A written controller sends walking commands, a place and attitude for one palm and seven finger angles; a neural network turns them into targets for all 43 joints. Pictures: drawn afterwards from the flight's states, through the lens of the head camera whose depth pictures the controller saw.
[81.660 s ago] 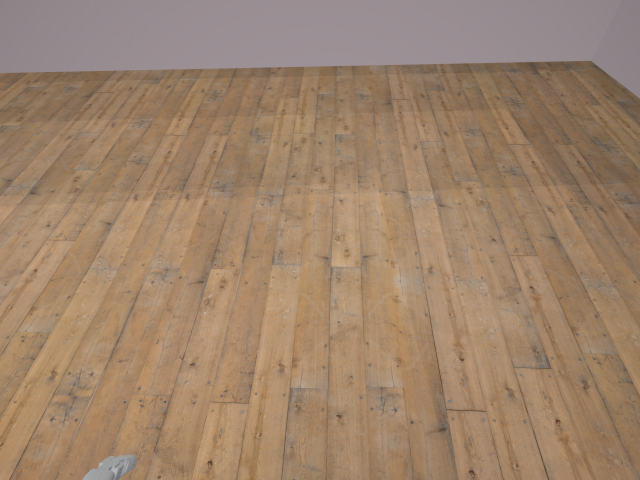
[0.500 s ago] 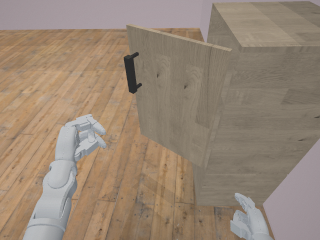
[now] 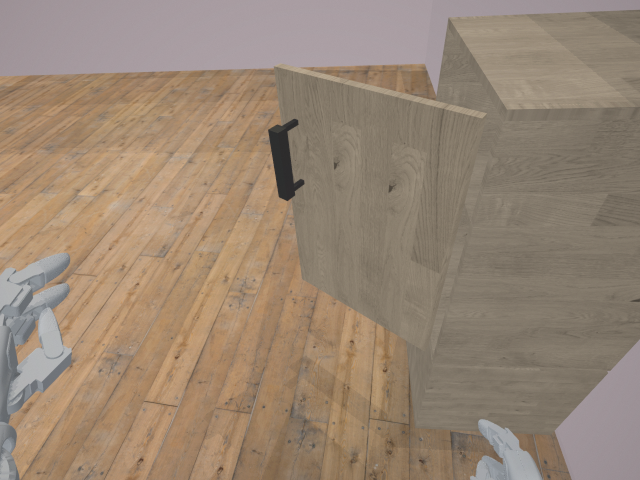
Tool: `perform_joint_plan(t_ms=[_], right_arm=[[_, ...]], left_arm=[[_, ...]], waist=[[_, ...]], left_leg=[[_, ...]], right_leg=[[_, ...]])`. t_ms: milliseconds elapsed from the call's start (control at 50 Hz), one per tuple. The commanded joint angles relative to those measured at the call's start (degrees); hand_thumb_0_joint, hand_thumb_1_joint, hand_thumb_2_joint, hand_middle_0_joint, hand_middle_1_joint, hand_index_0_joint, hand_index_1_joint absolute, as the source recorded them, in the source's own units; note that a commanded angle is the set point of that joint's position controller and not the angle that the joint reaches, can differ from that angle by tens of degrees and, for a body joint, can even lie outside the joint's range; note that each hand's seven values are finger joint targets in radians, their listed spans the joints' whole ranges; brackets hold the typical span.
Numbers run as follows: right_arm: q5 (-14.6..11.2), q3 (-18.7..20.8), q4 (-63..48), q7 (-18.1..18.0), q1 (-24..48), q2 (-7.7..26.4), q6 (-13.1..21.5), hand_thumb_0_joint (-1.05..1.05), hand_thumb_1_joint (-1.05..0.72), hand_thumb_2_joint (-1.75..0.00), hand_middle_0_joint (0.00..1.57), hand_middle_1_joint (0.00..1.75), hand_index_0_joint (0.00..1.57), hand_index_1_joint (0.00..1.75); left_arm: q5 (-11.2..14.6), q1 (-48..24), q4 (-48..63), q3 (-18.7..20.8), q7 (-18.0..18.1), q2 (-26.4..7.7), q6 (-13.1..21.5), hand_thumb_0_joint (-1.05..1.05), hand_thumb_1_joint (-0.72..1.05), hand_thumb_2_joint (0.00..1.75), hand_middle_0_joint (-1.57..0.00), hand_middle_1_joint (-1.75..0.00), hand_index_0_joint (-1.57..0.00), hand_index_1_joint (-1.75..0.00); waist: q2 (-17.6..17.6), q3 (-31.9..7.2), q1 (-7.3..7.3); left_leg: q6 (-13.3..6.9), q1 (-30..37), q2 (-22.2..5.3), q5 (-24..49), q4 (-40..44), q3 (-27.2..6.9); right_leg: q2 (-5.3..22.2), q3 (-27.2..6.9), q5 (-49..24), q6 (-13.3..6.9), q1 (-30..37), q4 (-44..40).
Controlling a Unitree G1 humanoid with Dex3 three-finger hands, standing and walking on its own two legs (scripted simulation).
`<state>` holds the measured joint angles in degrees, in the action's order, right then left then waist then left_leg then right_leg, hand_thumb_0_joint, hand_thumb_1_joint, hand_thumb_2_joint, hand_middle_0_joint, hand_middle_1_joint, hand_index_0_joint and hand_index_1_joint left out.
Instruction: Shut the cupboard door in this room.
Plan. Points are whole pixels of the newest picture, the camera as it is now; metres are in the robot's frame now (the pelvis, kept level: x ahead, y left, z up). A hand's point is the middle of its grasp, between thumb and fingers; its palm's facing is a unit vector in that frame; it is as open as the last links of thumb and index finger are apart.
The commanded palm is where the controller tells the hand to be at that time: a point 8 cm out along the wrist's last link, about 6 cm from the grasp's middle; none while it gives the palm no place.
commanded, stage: draw the hand back to the body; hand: left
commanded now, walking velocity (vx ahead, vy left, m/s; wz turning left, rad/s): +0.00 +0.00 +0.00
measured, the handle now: (289, 160) +0.69 +0.14 +0.06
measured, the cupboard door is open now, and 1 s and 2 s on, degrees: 55 55 55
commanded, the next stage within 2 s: step back with the hand held close in 0.34 s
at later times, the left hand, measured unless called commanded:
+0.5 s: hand (86, 348) +0.19 +0.25 +0.16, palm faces +0.44 -0.79 -0.42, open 7.4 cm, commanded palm +0.14 +0.28 +0.17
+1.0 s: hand (29, 386) +0.15 +0.29 +0.15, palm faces +0.36 -0.79 -0.50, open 7.4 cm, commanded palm +0.09 +0.32 +0.17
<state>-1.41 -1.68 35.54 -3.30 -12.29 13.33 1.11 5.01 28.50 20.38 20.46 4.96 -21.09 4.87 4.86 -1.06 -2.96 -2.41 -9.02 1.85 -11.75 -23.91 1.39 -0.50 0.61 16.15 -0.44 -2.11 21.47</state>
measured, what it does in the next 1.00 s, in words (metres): shifts its weight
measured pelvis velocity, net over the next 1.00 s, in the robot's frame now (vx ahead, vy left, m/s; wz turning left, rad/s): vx -0.05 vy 0.02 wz -0.01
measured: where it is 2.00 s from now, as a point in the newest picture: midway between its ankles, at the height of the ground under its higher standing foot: outside the picture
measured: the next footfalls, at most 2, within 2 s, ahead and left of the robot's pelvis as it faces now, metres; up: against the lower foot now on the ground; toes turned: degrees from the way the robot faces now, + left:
right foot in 1.60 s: -0.16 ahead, -0.10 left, +0.00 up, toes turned +6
left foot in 1.76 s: -0.09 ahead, +0.13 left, +0.00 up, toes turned +5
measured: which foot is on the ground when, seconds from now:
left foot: down 0.00-1.00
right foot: down 0.00-1.00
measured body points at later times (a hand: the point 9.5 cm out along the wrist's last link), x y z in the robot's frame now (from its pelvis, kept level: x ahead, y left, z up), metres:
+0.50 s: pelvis +0.00 -0.02 +0.00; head -0.02 -0.05 +0.45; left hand +0.16 +0.29 +0.18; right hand +0.19 -0.23 -0.09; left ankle +0.02 +0.09 -0.74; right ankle -0.05 -0.11 -0.74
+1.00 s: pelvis -0.05 +0.02 -0.01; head -0.05 +0.02 +0.44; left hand +0.13 +0.33 +0.18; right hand +0.13 -0.23 -0.08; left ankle +0.02 +0.09 -0.74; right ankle -0.05 -0.11 -0.74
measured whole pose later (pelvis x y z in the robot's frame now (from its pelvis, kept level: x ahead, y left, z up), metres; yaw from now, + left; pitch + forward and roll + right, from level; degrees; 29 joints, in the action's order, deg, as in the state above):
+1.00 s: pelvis -0.05 +0.02 -0.01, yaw -1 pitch +1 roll -1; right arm -2.1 0.0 30.6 -5.2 -10.0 13.6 -3.9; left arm 4.8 32.6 25.5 23.4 7.0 -26.1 8.5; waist 2.3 -1.3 0.3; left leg -4.3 -20.2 1.9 -8.9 -28.1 2.7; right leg -0.1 -0.2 14.1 1.3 -14.4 27.7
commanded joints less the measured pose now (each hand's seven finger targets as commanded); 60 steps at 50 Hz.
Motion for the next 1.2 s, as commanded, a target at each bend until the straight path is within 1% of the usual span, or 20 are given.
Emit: perform_joint_plan(t_ms=[0,60,200,280,340,400,440,460,480,500,620,740,880,1000,1020,1040,1100,1120,1140,1180], right_arm=[[-0.12,2.48,-9.54,-0.48,8.74,5.7,4.33,0.0,-0.9,-0.9,0.2,0.3,0.2,0.3],[-0.09,2.74,-8.98,-0.99,8.3,6.27,4.75,0.0,-0.9,-0.9,0.2,0.3,0.2,0.3],[0.28,2.48,-9.34,-1.27,9.12,5.45,5.96,0.0,-0.9,-0.9,0.2,0.3,0.2,0.3],[0.34,2.05,-9.08,-1.13,9.39,4.84,5.89,0.0,-0.9,-0.9,0.2,0.3,0.2,0.3],[0.21,2.07,-8.96,-0.93,9.19,4.76,5.48,0.0,-0.9,-0.9,0.2,0.3,0.2,0.3],[0.21,2.42,-9.28,-0.98,9.03,5.09,4.81,0.0,-0.9,-0.9,0.2,0.3,0.2,0.3],[0.09,2.42,-9.29,-0.96,9.02,5.09,4.51,0.0,-0.9,-0.9,0.2,0.3,0.2,0.3],[-0.24,3.29,-10.33,-0.81,8.96,7.03,3.26,0.0,-0.9,-0.9,0.2,0.3,0.2,0.3],[0.14,3.22,-9.28,-0.96,8.97,6.35,2.56,0.0,-0.9,-0.9,0.2,0.3,0.2,0.3],[0.16,3.3,-9.63,-0.87,9.35,6.22,2.05,0.0,-0.9,-0.9,0.2,0.3,0.2,0.3],[-0.06,4.32,-11.35,-1.77,8.67,6.86,-0.54,0.0,-0.9,-0.9,0.2,0.3,0.2,0.3],[-0.52,4.61,-13.21,-2.25,7.83,6.63,-3.07,0.0,-0.9,-0.9,0.2,0.3,0.2,0.3],[-0.69,4.78,-13.91,-2.33,7.65,7.69,-3.03,0.0,-0.9,-0.9,0.2,0.3,0.2,0.3],[-0.34,4.56,-14.14,-2.82,7.8,8.62,-0.83,0.0,-0.9,-0.9,0.2,0.3,0.2,0.3],[-0.03,4.73,-13.99,-2.9,8.23,9.23,-0.29,0.0,-0.9,-0.9,0.2,0.3,0.2,0.3],[-0.08,4.55,-14.01,-2.91,7.55,8.7,0.04,0.0,-0.9,-0.9,0.2,0.3,0.2,0.3],[0.34,4.99,-13.61,-2.73,6.51,8.76,1.26,0.0,-0.9,-0.9,0.2,0.3,0.2,0.3],[0.45,5.2,-13.25,-2.36,6.08,8.87,1.71,0.0,-0.9,-0.9,0.2,0.3,0.2,0.3],[0.45,4.8,-13.28,-2.18,6.27,8.04,1.87,0.0,-0.9,-0.9,0.2,0.3,0.2,0.3],[0.27,4.88,-12.63,-1.73,5.24,7.29,2.53,0.0,-0.9,-0.9,0.2,0.3,0.2,0.3]], left_arm=[[-0.31,-7.51,11.15,4.32,1.39,-8.43,3.47,0.0,0.9,0.9,-0.2,-0.3,-0.2,-0.3],[-0.71,-10.88,8.73,3.33,1.82,-8.08,3.33,0.0,0.9,0.9,-0.2,-0.3,-0.2,-0.3],[-0.72,-8.49,13.82,6.39,2.44,-11.44,4.44,0.0,0.9,0.9,-0.2,-0.3,-0.2,-0.3],[-0.49,-7.16,13.21,6.93,2.22,-11.25,4.13,0.0,0.9,0.9,-0.2,-0.3,-0.2,-0.3],[-0.24,-5.96,10.87,6.24,1.7,-9.81,3.82,0.0,0.9,0.9,-0.2,-0.3,-0.2,-0.3],[0.23,-5.7,9.09,6.78,1.28,-9.95,3.48,0.0,0.9,0.9,-0.2,-0.3,-0.2,-0.3],[0.28,-5.67,8.98,5.82,1.0,-9.22,3.45,0.0,0.9,0.9,-0.2,-0.3,-0.2,-0.3],[-0.51,-10.09,12.62,11.24,1.63,-16.0,5.45,0.0,0.9,0.9,-0.2,-0.3,-0.2,-0.3],[-0.55,-6.26,9.13,8.08,1.41,-12.48,5.72,0.0,0.9,0.9,-0.2,-0.3,-0.2,-0.3],[-0.75,-5.58,9.56,7.0,1.43,-11.88,5.77,0.0,0.9,0.9,-0.2,-0.3,-0.2,-0.3],[-0.51,-1.62,15.47,10.48,2.52,-15.68,6.47,0.0,0.9,0.9,-0.2,-0.3,-0.2,-0.3],[0.22,3.44,15.63,11.95,3.12,-15.85,5.74,0.0,0.9,0.9,-0.2,-0.3,-0.2,-0.3],[0.44,4.55,14.8,10.97,3.43,-15.09,6.06,0.0,0.9,0.9,-0.2,-0.3,-0.2,-0.3],[-1.36,1.19,16.65,11.46,3.95,-14.4,8.39,0.0,0.9,0.9,-0.2,-0.3,-0.2,-0.3],[-2.12,0.22,17.25,13.05,3.95,-16.02,8.94,0.0,0.9,0.9,-0.2,-0.3,-0.2,-0.3],[-2.35,-0.82,17.56,11.33,3.78,-13.69,9.32,0.0,0.9,0.9,-0.2,-0.3,-0.2,-0.3],[-2.77,-1.27,18.38,12.46,3.85,-14.37,10.3,0.0,0.9,0.9,-0.2,-0.3,-0.2,-0.3],[-2.92,-0.14,18.82,14.14,3.84,-16.26,10.62,0.0,0.9,0.9,-0.2,-0.3,-0.2,-0.3],[-2.34,-0.13,18.96,12.02,3.59,-13.96,10.84,0.0,0.9,0.9,-0.2,-0.3,-0.2,-0.3],[-1.63,0.96,20.02,11.91,3.78,-14.23,11.39,0.0,0.9,0.9,-0.2,-0.3,-0.2,-0.3]], waist=[[-1.92,0.34,0.65],[-3.55,1.56,0.97],[-1.49,-5.43,-0.78],[1.16,-2.01,-0.71],[-0.63,0.36,-0.45],[-4.84,-0.47,-0.58],[-3.79,-0.44,-0.44],[-2.21,1.02,1.18],[-4.67,-0.04,1.7],[-5.57,-0.92,1.56],[-2.53,-9.54,1.78],[-3.89,-11.84,2.12],[-2.12,-8.41,2.32],[3.58,-2.84,2.38],[5.27,-2.4,2.16],[5.92,-1.93,2.32],[6.07,-2.7,2.12],[5.25,-3.7,2.15],[3.41,-2.92,2.45],[-2.11,-5.16,2.72]], left_leg=[[0.88,5.86,-2.86,8.2,3.34,-2.19],[0.61,5.66,-2.74,4.35,4.31,-2.71],[0.31,7.26,-1.95,9.38,2.65,-1.91],[0.69,6.03,-2.04,10.4,2.36,-1.28],[0.72,5.27,-2.36,10.87,2.6,-1.09],[0.26,5.43,-2.37,10.42,2.43,-0.74],[0.23,5.59,-2.41,10.13,2.67,-0.76],[-0.97,2.31,-3.6,7.31,-1.92,-1.84],[-0.92,1.91,-3.25,6.97,-3.58,-2.16],[-0.93,2.0,-3.18,7.35,-4.13,-1.98],[-0.67,4.13,-4.29,20.95,-4.16,-1.66],[-0.3,2.14,-5.92,27.98,-3.73,-2.94],[-0.63,-4.94,-7.86,15.54,0.85,-5.55],[-3.63,-26.95,-10.98,-22.24,11.66,-12.23],[-4.19,-30.89,-11.64,-26.85,13.66,-13.76],[-4.39,-33.7,-12.08,-29.36,14.41,-14.24],[-4.53,-35.9,-12.3,-30.79,13.62,-14.38],[-4.05,-33.33,-11.44,-29.09,12.05,-14.03],[-3.37,-31.63,-10.45,-27.86,10.42,-13.07],[-1.09,-21.32,-7.14,-20.45,3.46,-9.0]], right_leg=[[0.02,1.44,-8.7,-0.24,-9.17,-4.07],[0.09,1.35,-5.12,-0.11,-10.42,-4.43],[0.5,0.8,-10.22,-0.34,-5.68,-3.33],[0.62,0.72,-11.69,-0.36,-6.59,-3.92],[0.55,0.75,-12.26,-0.26,-7.14,-4.14],[0.59,0.54,-12.39,0.2,-7.18,-4.29],[0.78,0.34,-11.79,0.2,-7.05,-4.53],[4.47,-4.04,-14.27,0.98,-12.22,-7.1],[6.06,-3.99,-16.32,0.89,-12.54,-6.74],[6.67,-4.51,-18.59,1.35,-12.72,-6.4],[5.65,-1.74,-29.38,2.19,-8.94,0.3],[4.46,-1.17,-30.7,1.35,-6.97,4.47],[2.91,-1.64,-15.67,1.14,-8.94,4.65],[-0.21,-1.82,-2.26,1.32,0.56,10.45],[-1.22,-1.58,-1.46,1.43,3.28,12.21],[-1.66,-1.05,-1.24,1.42,4.83,14.35],[-2.28,-1.23,-0.85,0.95,6.0,16.06],[-2.09,-1.88,-0.08,0.43,4.28,14.06],[-1.24,-2.66,1.44,-0.08,1.29,12.4],[1.76,-5.98,4.06,-1.9,-7.99,5.59]])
